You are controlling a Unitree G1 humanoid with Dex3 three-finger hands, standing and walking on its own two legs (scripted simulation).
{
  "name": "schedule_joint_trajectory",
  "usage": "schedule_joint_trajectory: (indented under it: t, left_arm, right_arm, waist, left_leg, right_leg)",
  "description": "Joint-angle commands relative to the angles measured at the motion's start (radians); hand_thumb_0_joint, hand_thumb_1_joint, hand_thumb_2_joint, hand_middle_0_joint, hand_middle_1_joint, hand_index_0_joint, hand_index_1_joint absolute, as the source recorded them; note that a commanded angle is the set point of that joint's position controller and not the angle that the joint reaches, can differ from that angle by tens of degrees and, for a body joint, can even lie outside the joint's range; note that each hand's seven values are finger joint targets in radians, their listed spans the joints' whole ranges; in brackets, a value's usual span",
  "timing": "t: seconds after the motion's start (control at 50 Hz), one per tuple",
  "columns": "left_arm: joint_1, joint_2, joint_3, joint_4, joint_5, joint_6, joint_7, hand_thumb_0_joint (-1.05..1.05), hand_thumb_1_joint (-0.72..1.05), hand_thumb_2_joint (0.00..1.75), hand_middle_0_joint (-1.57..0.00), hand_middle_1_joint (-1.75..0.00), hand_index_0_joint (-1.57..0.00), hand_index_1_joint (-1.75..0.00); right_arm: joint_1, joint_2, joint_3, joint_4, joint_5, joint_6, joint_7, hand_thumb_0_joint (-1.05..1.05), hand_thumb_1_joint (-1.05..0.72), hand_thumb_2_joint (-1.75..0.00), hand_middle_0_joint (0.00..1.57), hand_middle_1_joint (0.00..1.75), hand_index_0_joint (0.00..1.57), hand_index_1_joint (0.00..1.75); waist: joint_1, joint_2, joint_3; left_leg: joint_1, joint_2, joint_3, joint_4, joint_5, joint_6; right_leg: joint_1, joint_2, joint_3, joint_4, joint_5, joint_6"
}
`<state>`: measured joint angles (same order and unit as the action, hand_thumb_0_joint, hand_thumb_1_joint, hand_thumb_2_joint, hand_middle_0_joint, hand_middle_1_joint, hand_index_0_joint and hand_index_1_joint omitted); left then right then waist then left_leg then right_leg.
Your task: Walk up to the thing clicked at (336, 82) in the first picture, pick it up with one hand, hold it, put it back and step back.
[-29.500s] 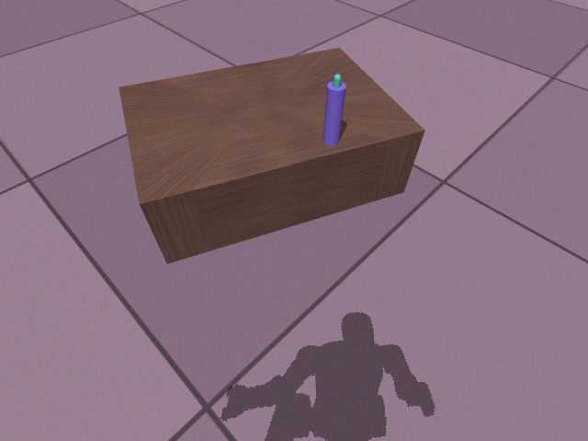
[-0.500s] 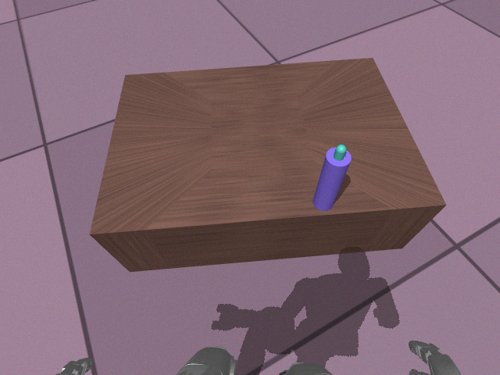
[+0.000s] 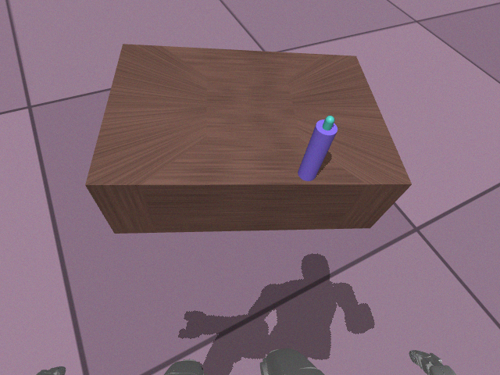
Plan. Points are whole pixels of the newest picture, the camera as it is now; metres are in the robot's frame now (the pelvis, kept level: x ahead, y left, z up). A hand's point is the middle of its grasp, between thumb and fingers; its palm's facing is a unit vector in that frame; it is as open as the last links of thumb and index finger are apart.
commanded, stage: step back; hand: right
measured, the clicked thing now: (317, 148) +0.77 -0.23 -0.27
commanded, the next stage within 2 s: stand in 1.96 s
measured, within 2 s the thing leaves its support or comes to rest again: neither
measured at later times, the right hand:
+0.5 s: hand out of the picture -0.08 -0.32 -0.17, palm faces -0.11 +0.91 -0.40, open 7.4 cm
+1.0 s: hand out of the picture -0.17 -0.37 -0.16, palm faces -0.05 +0.93 -0.36, open 7.4 cm
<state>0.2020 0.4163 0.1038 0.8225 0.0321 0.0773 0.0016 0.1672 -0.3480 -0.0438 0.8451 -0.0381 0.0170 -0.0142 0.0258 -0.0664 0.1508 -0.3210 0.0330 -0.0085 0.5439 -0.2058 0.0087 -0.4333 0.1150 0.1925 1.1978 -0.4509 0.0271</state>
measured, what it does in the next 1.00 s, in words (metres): walks backwards: right foot, then left foot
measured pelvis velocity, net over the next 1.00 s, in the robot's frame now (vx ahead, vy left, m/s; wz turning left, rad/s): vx -0.29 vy -0.11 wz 0.01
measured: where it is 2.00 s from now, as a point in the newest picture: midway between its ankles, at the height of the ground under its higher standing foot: outside the picture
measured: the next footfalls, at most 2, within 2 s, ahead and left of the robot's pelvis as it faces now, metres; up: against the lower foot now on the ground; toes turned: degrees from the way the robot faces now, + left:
right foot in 0.16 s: -0.06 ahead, -0.16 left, +0.00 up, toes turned +0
left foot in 0.52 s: -0.15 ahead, +0.07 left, +0.00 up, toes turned +2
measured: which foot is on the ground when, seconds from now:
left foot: down 0.00-0.20, up 0.22-0.50, down 0.52-0.86, up 0.88-1.00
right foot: up 0.00-0.14, down 0.16-0.54, up 0.56-0.80, down 0.82-1.00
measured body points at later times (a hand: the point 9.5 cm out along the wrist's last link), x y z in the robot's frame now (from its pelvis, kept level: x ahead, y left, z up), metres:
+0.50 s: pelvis -0.16 -0.05 -0.01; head -0.09 -0.06 +0.43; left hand -0.04 +0.27 -0.12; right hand -0.08 -0.36 -0.14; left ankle -0.19 +0.07 -0.73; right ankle -0.10 -0.16 -0.73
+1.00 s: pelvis -0.29 -0.11 -0.01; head -0.27 -0.13 +0.44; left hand -0.26 +0.21 -0.11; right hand -0.17 -0.42 -0.13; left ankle -0.27 +0.05 -0.69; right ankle -0.30 -0.22 -0.73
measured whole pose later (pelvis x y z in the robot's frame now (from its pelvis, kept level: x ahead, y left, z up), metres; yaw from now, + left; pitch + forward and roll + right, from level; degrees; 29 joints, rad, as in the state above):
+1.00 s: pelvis -0.29 -0.11 -0.01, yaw +0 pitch -2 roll +1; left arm 0.26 0.35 0.05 0.96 0.05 0.00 0.01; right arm 0.15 -0.41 -0.05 0.90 -0.02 0.06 0.00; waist 0.04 0.05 0.07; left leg -0.44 -0.04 -0.13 0.96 -0.44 -0.01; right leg -0.23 0.00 0.03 0.62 -0.35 -0.02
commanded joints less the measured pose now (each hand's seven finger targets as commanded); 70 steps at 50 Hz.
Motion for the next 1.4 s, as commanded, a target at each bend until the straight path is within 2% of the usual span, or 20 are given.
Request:
schedule_joint_trajectory:
  t: [0.0, 0.14, 0.18, 0.2, 0.28, 0.44, 0.48, 0.52, 0.54, 0.56, 0.62, 0.78, 0.82, 0.86, 0.94, 1.06, 1.14, 1.18, 1.2, 1.38]
  left_arm:
    - [-0.007, 0.141, 0.030, -0.086, -0.001, -0.034, 0.008, 0.00, 0.90, 0.90, -0.20, -0.30, -0.20, -0.30]
    - [0.179, 0.162, 0.039, 0.031, 0.005, -0.042, -0.005, 0.00, 0.90, 0.90, -0.20, -0.30, -0.20, -0.30]
    - [0.058, 0.347, 0.080, -0.035, 0.021, -0.035, -0.009, 0.00, 0.90, 0.90, -0.20, -0.30, -0.20, -0.30]
    - [-0.047, 0.374, 0.080, -0.076, 0.024, -0.039, -0.001, 0.00, 0.90, 0.90, -0.20, -0.30, -0.20, -0.30]
    - [-0.151, 0.186, 0.043, -0.099, 0.014, -0.049, 0.011, 0.00, 0.90, 0.90, -0.20, -0.30, -0.20, -0.30]
    - [-0.042, 0.180, 0.040, -0.131, 0.003, -0.030, 0.036, 0.00, 0.90, 0.90, -0.20, -0.30, -0.20, -0.30]
    - [-0.062, 0.165, 0.023, -0.148, -0.007, -0.012, 0.025, 0.00, 0.90, 0.90, -0.20, -0.30, -0.20, -0.30]
    - [-0.023, 0.100, 0.004, -0.149, -0.017, -0.012, 0.018, 0.00, 0.90, 0.90, -0.20, -0.30, -0.20, -0.30]
    - [-0.103, 0.151, 0.019, -0.160, -0.012, -0.008, 0.031, 0.00, 0.90, 0.90, -0.20, -0.30, -0.20, -0.30]
    - [-0.115, 0.183, 0.026, -0.143, -0.009, -0.007, 0.031, 0.00, 0.90, 0.90, -0.20, -0.30, -0.20, -0.30]
    - [-0.026, 0.159, 0.023, -0.093, -0.023, -0.012, 0.016, 0.00, 0.90, 0.90, -0.20, -0.30, -0.20, -0.30]
    - [0.070, 0.107, 0.006, 0.015, -0.010, -0.097, 0.021, 0.00, 0.90, 0.90, -0.20, -0.30, -0.20, -0.30]
    - [0.082, 0.227, 0.035, 0.044, 0.020, -0.116, 0.030, 0.00, 0.90, 0.90, -0.20, -0.30, -0.20, -0.30]
    - [-0.066, 0.353, 0.056, -0.009, 0.026, -0.112, 0.033, 0.00, 0.90, 0.90, -0.20, -0.30, -0.20, -0.30]
    - [-0.072, 0.220, 0.027, 0.026, 0.006, -0.128, 0.036, 0.00, 0.90, 0.90, -0.20, -0.30, -0.20, -0.30]
    - [0.016, 0.255, 0.044, 0.041, 0.018, -0.127, 0.024, 0.00, 0.90, 0.90, -0.20, -0.30, -0.20, -0.30]
    - [-0.024, 0.202, 0.009, 0.028, 0.006, -0.110, 0.012, 0.00, 0.90, 0.90, -0.20, -0.30, -0.20, -0.30]
    - [-0.030, 0.094, -0.028, 0.012, -0.015, -0.111, 0.010, 0.00, 0.90, 0.90, -0.20, -0.30, -0.20, -0.30]
    - [-0.093, 0.196, 0.003, 0.023, -0.005, -0.109, 0.019, 0.00, 0.90, 0.90, -0.20, -0.30, -0.20, -0.30]
    - [0.040, 0.145, 0.003, 0.103, -0.008, -0.140, 0.001, 0.00, 0.90, 0.90, -0.20, -0.30, -0.20, -0.30]
  right_arm:
    - [0.021, -0.277, -0.086, -0.090, 0.010, -0.020, -0.020, 0.00, -0.90, -0.90, 0.20, 0.30, 0.20, 0.30]
    - [-0.078, -0.300, -0.078, -0.122, 0.019, 0.021, -0.010, 0.00, -0.90, -0.90, 0.20, 0.30, 0.20, 0.30]
    - [-0.120, -0.220, -0.069, -0.152, 0.032, 0.019, -0.028, 0.00, -0.90, -0.90, 0.20, 0.30, 0.20, 0.30]
    - [-0.090, -0.277, -0.090, -0.126, 0.027, 0.025, -0.036, 0.00, -0.90, -0.90, 0.20, 0.30, 0.20, 0.30]
    - [0.043, -0.222, -0.054, -0.044, 0.038, 0.011, -0.026, 0.00, -0.90, -0.90, 0.20, 0.30, 0.20, 0.30]
    - [0.090, -0.192, -0.043, -0.053, 0.009, -0.025, -0.032, 0.00, -0.90, -0.90, 0.20, 0.30, 0.20, 0.30]
    - [0.133, -0.206, -0.060, -0.024, 0.008, -0.026, -0.029, 0.00, -0.90, -0.90, 0.20, 0.30, 0.20, 0.30]
    - [0.064, -0.346, -0.092, -0.048, -0.009, -0.017, -0.026, 0.00, -0.90, -0.90, 0.20, 0.30, 0.20, 0.30]
    - [0.065, -0.431, -0.101, -0.070, -0.003, -0.016, -0.023, 0.00, -0.90, -0.90, 0.20, 0.30, 0.20, 0.30]
    - [0.016, -0.403, -0.099, -0.072, -0.003, -0.021, -0.031, 0.00, -0.90, -0.90, 0.20, 0.30, 0.20, 0.30]
    - [-0.066, -0.281, -0.057, -0.091, -0.004, -0.016, -0.033, 0.00, -0.90, -0.90, 0.20, 0.30, 0.20, 0.30]
    - [-0.044, -0.273, -0.062, -0.056, 0.004, 0.022, -0.002, 0.00, -0.90, -0.90, 0.20, 0.30, 0.20, 0.30]
    - [-0.022, -0.180, -0.033, -0.076, 0.018, 0.025, 0.004, 0.00, -0.90, -0.90, 0.20, 0.30, 0.20, 0.30]
    - [-0.080, -0.239, -0.058, -0.067, 0.015, 0.027, -0.010, 0.00, -0.90, -0.90, 0.20, 0.30, 0.20, 0.30]
    - [-0.049, -0.219, -0.045, -0.011, 0.026, 0.014, 0.007, 0.00, -0.90, -0.90, 0.20, 0.30, 0.20, 0.30]
    - [-0.071, -0.219, -0.052, -0.005, -0.001, -0.007, 0.031, 0.00, -0.90, -0.90, 0.20, 0.30, 0.20, 0.30]
    - [0.051, -0.226, -0.077, 0.060, -0.007, -0.035, 0.031, 0.00, -0.90, -0.90, 0.20, 0.30, 0.20, 0.30]
    - [0.101, -0.327, -0.104, 0.063, -0.018, -0.046, 0.022, 0.00, -0.90, -0.90, 0.20, 0.30, 0.20, 0.30]
    - [0.109, -0.392, -0.114, 0.059, -0.008, -0.042, 0.027, 0.00, -0.90, -0.90, 0.20, 0.30, 0.20, 0.30]
    - [-0.040, -0.266, -0.071, 0.029, 0.009, -0.032, 0.030, 0.00, -0.90, -0.90, 0.20, 0.30, 0.20, 0.30]
  waist:
    - [-0.055, 0.241, -0.214]
    - [0.026, 0.216, -0.243]
    - [0.055, -0.243, -0.125]
    - [0.033, -0.264, -0.035]
    - [-0.058, -0.089, -0.069]
    - [0.003, -0.144, -0.258]
    - [-0.012, -0.062, -0.280]
    - [0.021, 0.264, -0.264]
    - [-0.055, 0.314, -0.248]
    - [-0.041, 0.274, -0.192]
    - [0.030, 0.192, -0.170]
    - [0.003, 0.241, -0.245]
    - [0.001, -0.015, -0.212]
    - [0.027, -0.129, -0.105]
    - [-0.021, -0.039, -0.062]
    - [0.046, -0.120, -0.083]
    - [-0.026, -0.032, -0.173]
    - [-0.063, 0.278, -0.198]
    - [-0.088, 0.207, -0.133]
    - [0.010, 0.236, -0.111]
  left_leg:
    - [0.319, 0.233, -0.204, -0.092, 0.298, 0.247]
    - [-0.010, 0.143, -0.136, 0.038, 0.034, 0.114]
    - [-0.208, -0.134, -0.046, 0.420, -0.386, -0.010]
    - [-0.121, -0.081, -0.135, 0.612, -0.404, -0.023]
    - [-0.165, -0.158, -0.138, 0.661, -0.228, -0.012]
    - [-0.089, -0.039, -0.019, 0.009, -0.205, -0.010]
    - [0.078, -0.054, -0.002, -0.209, 0.101, 0.003]
    - [0.282, 0.263, -0.409, -0.156, 0.447, 0.156]
    - [0.078, 0.397, -0.517, -0.164, 0.429, 0.299]
    - [-0.012, 0.402, -0.513, -0.178, 0.378, 0.315]
    - [0.052, 0.220, -0.196, -0.094, 0.487, 0.221]
    - [0.170, 0.128, -0.092, 0.110, 0.119, 0.152]
    - [-0.186, -0.011, -0.078, 0.301, -0.206, 0.059]
    - [-0.107, -0.021, -0.185, 0.433, -0.376, -0.006]
    - [-0.171, -0.080, -0.159, 0.470, -0.221, -0.017]
    - [-0.152, -0.035, -0.076, 0.187, -0.307, -0.032]
    - [0.205, -0.070, -0.006, -0.177, -0.123, 0.009]
    - [0.380, 0.226, -0.512, -0.299, -0.305, 0.133]
    - [0.212, 0.304, -0.599, -0.322, -0.509, 0.244]
    - [-0.010, 0.139, -0.197, -0.144, -0.153, 0.141]
  right_leg:
    - [-0.064, -0.058, -0.044, -0.207, -0.065, 0.034]
    - [0.319, -0.107, -0.165, -0.782, 0.183, -0.051]
    - [0.044, -0.463, 0.337, -0.950, -0.020, -0.256]
    - [-0.174, -0.553, 0.441, -1.025, -0.095, -0.321]
    - [0.044, -0.280, -0.030, -0.802, 0.320, -0.170]
    - [0.455, -0.360, 0.005, -0.547, 0.772, -0.209]
    - [0.346, -0.300, -0.048, -0.466, 0.635, -0.150]
    - [-0.082, -0.071, -0.178, -0.243, -0.055, -0.055]
    - [0.000, -0.071, -0.089, -0.094, -0.239, -0.038]
    - [0.038, -0.094, -0.028, -0.005, -0.205, -0.038]
    - [-0.020, -0.027, -0.030, 0.065, -0.079, -0.041]
    - [0.240, -0.081, -0.228, -0.915, 0.171, -0.024]
    - [0.408, -0.235, 0.122, -0.874, 0.189, -0.078]
    - [-0.013, -0.529, 0.428, -0.936, -0.040, -0.282]
    - [0.161, -0.336, 0.049, -0.792, 0.362, -0.186]
    - [0.260, -0.378, 0.119, -0.855, -0.077, -0.220]
    - [0.148, -0.308, -0.038, -0.657, 0.118, -0.147]
    - [-0.181, -0.102, -0.229, -0.332, -0.037, -0.048]
    - [-0.156, -0.148, -0.163, -0.271, -0.152, -0.050]
    - [0.240, -0.112, -0.250, -0.659, 0.136, -0.047]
